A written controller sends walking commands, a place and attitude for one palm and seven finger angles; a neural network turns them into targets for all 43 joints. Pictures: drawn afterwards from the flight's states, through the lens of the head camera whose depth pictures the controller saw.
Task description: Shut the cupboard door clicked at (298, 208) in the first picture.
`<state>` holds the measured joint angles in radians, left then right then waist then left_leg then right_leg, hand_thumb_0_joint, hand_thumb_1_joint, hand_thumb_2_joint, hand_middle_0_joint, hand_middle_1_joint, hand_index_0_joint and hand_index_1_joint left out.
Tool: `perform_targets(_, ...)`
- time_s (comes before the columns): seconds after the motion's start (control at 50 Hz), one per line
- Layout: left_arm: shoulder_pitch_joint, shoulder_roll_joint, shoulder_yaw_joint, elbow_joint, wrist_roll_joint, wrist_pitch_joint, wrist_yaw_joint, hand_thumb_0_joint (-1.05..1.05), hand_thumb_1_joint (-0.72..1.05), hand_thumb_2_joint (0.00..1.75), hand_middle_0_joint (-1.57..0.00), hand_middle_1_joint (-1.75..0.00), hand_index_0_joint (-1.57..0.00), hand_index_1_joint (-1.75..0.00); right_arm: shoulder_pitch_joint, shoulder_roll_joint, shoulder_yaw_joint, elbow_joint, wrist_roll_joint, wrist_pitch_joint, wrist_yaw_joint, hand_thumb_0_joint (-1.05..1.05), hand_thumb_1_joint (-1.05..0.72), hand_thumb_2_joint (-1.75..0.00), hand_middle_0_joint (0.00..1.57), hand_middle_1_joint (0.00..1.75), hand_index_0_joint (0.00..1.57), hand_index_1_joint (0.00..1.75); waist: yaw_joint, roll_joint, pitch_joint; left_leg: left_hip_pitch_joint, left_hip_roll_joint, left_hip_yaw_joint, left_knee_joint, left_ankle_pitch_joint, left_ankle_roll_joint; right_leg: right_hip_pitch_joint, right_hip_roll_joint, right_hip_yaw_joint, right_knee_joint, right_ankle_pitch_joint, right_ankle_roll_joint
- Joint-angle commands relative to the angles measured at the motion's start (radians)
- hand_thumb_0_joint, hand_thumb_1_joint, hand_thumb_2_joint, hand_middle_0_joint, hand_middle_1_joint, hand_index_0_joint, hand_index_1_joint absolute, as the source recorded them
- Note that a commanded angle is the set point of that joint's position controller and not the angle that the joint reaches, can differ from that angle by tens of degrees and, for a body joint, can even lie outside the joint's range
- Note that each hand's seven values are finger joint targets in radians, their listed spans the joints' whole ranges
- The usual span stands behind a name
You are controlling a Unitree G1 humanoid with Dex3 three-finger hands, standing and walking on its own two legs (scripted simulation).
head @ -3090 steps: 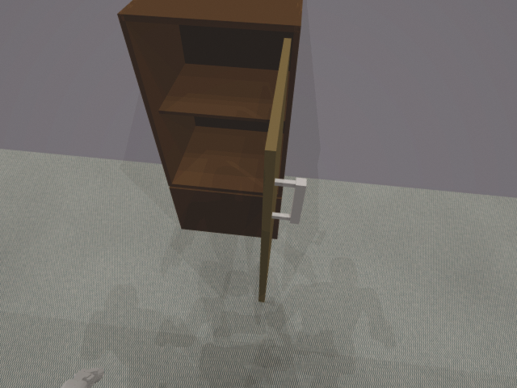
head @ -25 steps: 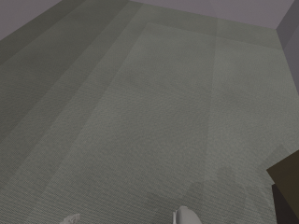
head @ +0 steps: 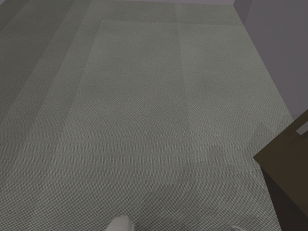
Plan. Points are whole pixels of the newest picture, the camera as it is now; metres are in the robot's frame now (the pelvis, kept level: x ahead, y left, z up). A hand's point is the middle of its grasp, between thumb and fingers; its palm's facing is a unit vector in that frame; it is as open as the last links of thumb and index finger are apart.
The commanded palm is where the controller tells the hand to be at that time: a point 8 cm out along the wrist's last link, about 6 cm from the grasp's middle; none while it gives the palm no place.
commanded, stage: turn to face it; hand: left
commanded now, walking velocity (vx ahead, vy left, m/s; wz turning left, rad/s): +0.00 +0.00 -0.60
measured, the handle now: out of the picture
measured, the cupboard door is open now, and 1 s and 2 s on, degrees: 30 30 30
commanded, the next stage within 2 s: take the last steps up to it in 1.54 s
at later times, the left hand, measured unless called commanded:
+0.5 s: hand (92, 211) +0.18 +0.20 -0.15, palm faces -0.32 -0.91 -0.27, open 7.4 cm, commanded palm none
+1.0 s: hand (108, 203) +0.21 +0.16 -0.18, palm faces -0.55 -0.81 -0.20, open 7.4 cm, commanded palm none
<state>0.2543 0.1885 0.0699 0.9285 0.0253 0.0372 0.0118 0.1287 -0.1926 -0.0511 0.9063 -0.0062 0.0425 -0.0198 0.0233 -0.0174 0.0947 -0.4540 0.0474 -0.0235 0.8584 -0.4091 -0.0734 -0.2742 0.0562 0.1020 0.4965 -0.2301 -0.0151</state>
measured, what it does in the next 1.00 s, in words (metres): steps on the spot, turning right: left foot, then right foot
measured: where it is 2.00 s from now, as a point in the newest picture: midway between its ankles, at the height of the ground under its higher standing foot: outside the picture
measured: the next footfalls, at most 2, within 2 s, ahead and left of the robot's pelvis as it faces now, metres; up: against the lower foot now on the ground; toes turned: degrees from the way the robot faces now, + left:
left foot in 0.08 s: +0.08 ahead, +0.14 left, +0.00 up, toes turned -2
right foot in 0.52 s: -0.01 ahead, -0.10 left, +0.00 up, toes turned -26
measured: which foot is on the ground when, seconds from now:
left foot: up 0.00-0.06, down 0.08-0.52, up 0.54-0.90, down 0.92-1.00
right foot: down 0.00-0.08, up 0.10-0.50, down 0.52-0.92, up 0.94-1.00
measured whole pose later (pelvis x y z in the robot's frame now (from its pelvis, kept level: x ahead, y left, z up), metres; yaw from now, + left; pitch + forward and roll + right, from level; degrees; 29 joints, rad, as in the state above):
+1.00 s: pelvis +0.02 +0.04 -0.01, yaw -37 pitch +0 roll -1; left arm 0.19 0.25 0.08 0.89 0.02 0.08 -0.01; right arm 0.19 -0.19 -0.02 0.86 -0.03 0.01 -0.02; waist 0.01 -0.05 0.07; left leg -0.31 0.05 0.09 0.58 -0.28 0.01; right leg -0.43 0.05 0.07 0.93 -0.48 0.02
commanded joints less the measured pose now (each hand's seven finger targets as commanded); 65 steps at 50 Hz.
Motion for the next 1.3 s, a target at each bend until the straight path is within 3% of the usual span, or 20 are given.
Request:
perform_targets(0.0,-0.043,0.205,0.059,-0.1,0.0,-0.016,0.002,0.0,0.9,0.9,-0.2,-0.3,-0.2,-0.3,0.111,-0.079,-0.018,-0.06,0.006,-0.036,-0.016,0.0,-0.9,-0.9,0.2,0.3,0.2,0.3,-0.049,-0.147,-0.159,0.204,-0.049,0.027,-0.277,0.111,0.008,0.0,-0.2,0.247,-0.036,0.379,-0.119)
perform_targets(0.02,-0.062,0.187,0.054,-0.111,-0.007,-0.011,0.001,0.0,0.9,0.9,-0.2,-0.3,-0.2,-0.3,0.154,-0.106,-0.022,-0.049,0.005,-0.045,-0.019,0.0,-0.9,-0.9,0.2,0.3,0.2,0.3,-0.071,-0.105,-0.167,0.351,-0.024,0.026,-0.405,0.202,0.013,-0.103,-0.155,0.217,0.009,0.271,-0.075)
perform_targets(0.06,-0.021,0.102,0.035,-0.14,-0.019,-0.005,-0.009,0.0,0.9,0.9,-0.2,-0.3,-0.2,-0.3,0.187,-0.272,-0.05,-0.07,-0.018,-0.053,-0.025,0.0,-0.9,-0.9,0.2,0.3,0.2,0.3,-0.071,0.347,-0.172,0.444,0.406,-0.378,-0.581,0.357,0.181,-0.327,0.037,-0.04,0.401,-0.412,0.035)
perform_targets(0.08,-0.053,0.144,0.035,-0.146,-0.008,-0.002,-0.009,0.0,0.9,0.9,-0.2,-0.3,-0.2,-0.3,0.174,-0.261,-0.044,-0.083,-0.023,-0.044,-0.023,0.0,-0.9,-0.9,0.2,0.3,0.2,0.3,-0.079,0.231,-0.129,0.334,0.441,-0.366,-0.566,0.373,0.239,-0.289,-0.03,-0.021,0.556,-0.401,0.039)
perform_targets(0.18,-0.006,0.151,0.052,-0.119,0.001,0.026,-0.046,0.0,0.9,0.9,-0.2,-0.3,-0.2,-0.3,-0.001,-0.188,-0.016,-0.14,-0.025,-0.044,-0.024,0.0,-0.9,-0.9,0.2,0.3,0.2,0.3,0.006,0.207,-0.05,0.208,0.269,-0.049,-0.574,0.282,0.189,-0.279,-0.083,-0.085,0.711,-0.203,0.077)
perform_targets(0.38,-0.115,0.116,0.022,-0.161,-0.003,0.015,-0.052,0.0,0.9,0.9,-0.2,-0.3,-0.2,-0.3,0.15,-0.225,-0.043,-0.067,-0.025,-0.042,-0.012,0.0,-0.9,-0.9,0.2,0.3,0.2,0.3,-0.067,0.231,-0.133,0.38,0.318,0.083,-0.459,0.559,0.2,-0.165,-0.081,-0.189,0.316,-0.213,0.065)
perform_targets(0.46,-0.008,0.146,0.03,-0.129,-0.005,0.002,-0.047,0.0,0.9,0.9,-0.2,-0.3,-0.2,-0.3,0.096,-0.247,-0.051,-0.071,-0.016,-0.035,-0.002,0.0,-0.9,-0.9,0.2,0.3,0.2,0.3,0.005,0.182,-0.163,0.249,0.292,0.165,-0.293,0.432,0.114,0.089,-0.071,-0.199,0.007,0.017,0.024)
perform_targets(0.48,0.053,0.224,0.041,-0.111,0.002,-0.012,-0.039,0.0,0.9,0.9,-0.2,-0.3,-0.2,-0.3,0.099,-0.204,-0.044,-0.083,-0.005,-0.031,0.005,0.0,-0.9,-0.9,0.2,0.3,0.2,0.3,0.032,0.004,-0.193,0.132,0.217,0.212,-0.121,0.256,0.054,0.224,-0.181,-0.06,-0.12,0.152,-0.015)
perform_targets(0.5,0.089,0.327,0.061,-0.098,0.008,-0.025,-0.022,0.0,0.9,0.9,-0.2,-0.3,-0.2,-0.3,0.051,-0.118,-0.022,-0.131,-0.007,-0.03,0.009,0.0,-0.9,-0.9,0.2,0.3,0.2,0.3,0.062,-0.311,-0.154,-0.152,0.052,0.232,0.118,-0.228,-0.003,0.3,-0.414,0.292,-0.163,0.483,-0.12)
perform_targets(0.52,0.12,0.337,0.059,-0.09,-0.007,-0.02,-0.009,0.0,0.9,0.9,-0.2,-0.3,-0.2,-0.3,0.021,-0.155,-0.02,-0.14,-0.007,-0.014,-0.001,0.0,-0.9,-0.9,0.2,0.3,0.2,0.3,0.076,-0.248,-0.157,-0.165,0.048,0.083,0.266,-0.239,0.006,0.218,-0.469,0.318,-0.164,0.515,-0.201)
perform_targets(0.62,-0.086,0.219,0.031,-0.147,-0.009,-0.02,0.005,0.0,0.9,0.9,-0.2,-0.3,-0.2,-0.3,0.08,-0.155,-0.027,-0.079,-0.011,-0.008,0.003,0.0,-0.9,-0.9,0.2,0.3,0.2,0.3,-0.032,-0.174,-0.118,-0.144,0.065,0.028,0.292,0.037,-0.02,0.124,-0.283,0.112,-0.142,0.383,-0.151)
perform_targets(0.84,-0.09,0.241,0.05,-0.13,-0.005,-0.009,-0.006,0.0,0.9,0.9,-0.2,-0.3,-0.2,-0.3,0.128,-0.118,-0.021,-0.086,0.002,-0.03,-0.01,0.0,-0.9,-0.9,0.2,0.3,0.2,0.3,-0.043,-0.137,-0.145,0.157,-0.027,0.049,-0.284,0.089,0.0,0.025,-0.235,0.254,-0.049,0.34,-0.136)
perform_targets(0.86,-0.115,0.224,0.045,-0.136,-0.012,-0.004,-0.007,0.0,0.9,0.9,-0.2,-0.3,-0.2,-0.3,0.182,-0.135,-0.022,-0.068,0.002,-0.039,-0.014,0.0,-0.9,-0.9,0.2,0.3,0.2,0.3,-0.074,-0.111,-0.158,0.285,-0.007,0.044,-0.415,0.188,0.005,-0.057,-0.195,0.221,-0.004,0.257,-0.09)
perform_targets(0.9,-0.073,0.125,0.027,-0.163,-0.023,0.004,-0.019,0.0,0.9,0.9,-0.2,-0.3,-0.2,-0.3,0.213,-0.288,-0.045,-0.077,-0.019,-0.049,-0.02,0.0,-0.9,-0.9,0.2,0.3,0.2,0.3,-0.065,0.357,-0.164,0.413,0.372,-0.334,-0.596,0.312,0.153,-0.299,0.03,-0.037,0.358,-0.345,0.028)
perform_targets(0.92,-0.102,0.161,0.03,-0.165,-0.011,0.007,-0.02,0.0,0.9,0.9,-0.2,-0.3,-0.2,-0.3,0.209,-0.287,-0.04,-0.088,-0.026,-0.042,-0.023,0.0,-0.9,-0.9,0.2,0.3,0.2,0.3,-0.079,0.271,-0.129,0.311,0.43,-0.339,-0.592,0.327,0.223,-0.272,-0.021,-0.032,0.549,-0.388,0.028)
perform_targets(1.0,-0.082,0.156,0.043,-0.128,-0.001,0.021,-0.049,0.0,0.9,0.9,-0.2,-0.3,-0.2,-0.3,0.073,-0.206,-0.016,-0.125,-0.029,-0.047,-0.028,0.0,-0.9,-0.9,0.2,0.3,0.2,0.3,-0.017,0.183,-0.084,0.258,0.289,-0.072,-0.557,0.405,0.191,-0.275,-0.076,-0.071,0.685,-0.233,0.063)
perform_targets(1.18,-0.129,0.105,0.017,-0.135,-0.005,0.016,-0.049,0.0,0.9,0.9,-0.2,-0.3,-0.2,-0.3,0.17,-0.223,-0.039,-0.055,-0.026,-0.038,-0.015,0.0,-0.9,-0.9,0.2,0.3,0.2,0.3,-0.07,0.247,-0.133,0.354,0.298,0.054,-0.462,0.53,0.201,-0.133,-0.067,-0.184,0.299,-0.228,0.054)
perform_targets(1.24,-0.052,0.113,0.019,-0.108,-0.007,0.005,-0.043,0.0,0.9,0.9,-0.2,-0.3,-0.2,-0.3,0.135,-0.238,-0.046,-0.049,-0.02,-0.033,-0.009,0.0,-0.9,-0.9,0.2,0.3,0.2,0.3,-0.024,0.21,-0.16,0.292,0.285,0.107,-0.365,0.49,0.152,0.032,-0.051,-0.203,0.063,-0.058,0.031)
perform_targets(1.26,0.001,0.145,0.025,-0.088,-0.004,-0.001,-0.039,0.0,0.9,0.9,-0.2,-0.3,-0.2,-0.3,0.116,-0.228,-0.046,-0.051,-0.013,-0.03,-0.005,0.0,-0.9,-0.9,0.2,0.3,0.2,0.3,0.003,0.151,-0.166,0.218,0.248,0.143,-0.29,0.385,0.109,0.133,-0.071,-0.174,-0.046,0.054,0.018)
perform_targets(1.28,0.041,0.234,0.037,-0.075,0.006,-0.016,-0.028,0.0,0.9,0.9,-0.2,-0.3,-0.2,-0.3,0.127,-0.163,-0.036,-0.065,-0.002,-0.026,0.002,0.0,-0.9,-0.9,0.2,0.3,0.2,0.3,0.02,-0.074,-0.178,0.046,0.153,0.2,-0.118,0.132,0.047,0.273,-0.25,0.048,-0.167,0.176,-0.037)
